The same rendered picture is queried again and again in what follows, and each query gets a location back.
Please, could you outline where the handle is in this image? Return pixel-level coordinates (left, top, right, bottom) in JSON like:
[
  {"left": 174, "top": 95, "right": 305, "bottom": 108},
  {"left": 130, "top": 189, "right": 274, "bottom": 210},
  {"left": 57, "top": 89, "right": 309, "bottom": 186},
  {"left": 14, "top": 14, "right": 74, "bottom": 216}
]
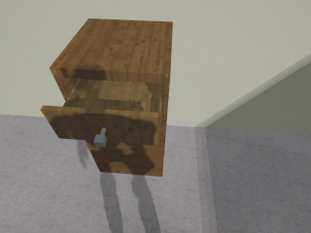
[{"left": 93, "top": 127, "right": 107, "bottom": 148}]

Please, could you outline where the drawer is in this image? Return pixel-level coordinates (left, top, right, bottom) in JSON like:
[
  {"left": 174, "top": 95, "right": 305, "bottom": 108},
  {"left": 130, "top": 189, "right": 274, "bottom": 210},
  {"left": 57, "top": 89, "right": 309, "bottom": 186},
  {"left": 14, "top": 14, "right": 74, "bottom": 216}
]
[{"left": 41, "top": 79, "right": 164, "bottom": 146}]

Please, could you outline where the cabinet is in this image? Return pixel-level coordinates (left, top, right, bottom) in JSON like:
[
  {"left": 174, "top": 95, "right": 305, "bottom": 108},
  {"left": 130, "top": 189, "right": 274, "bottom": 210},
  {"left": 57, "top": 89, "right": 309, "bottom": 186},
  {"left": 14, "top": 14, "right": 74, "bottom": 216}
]
[{"left": 50, "top": 18, "right": 173, "bottom": 177}]

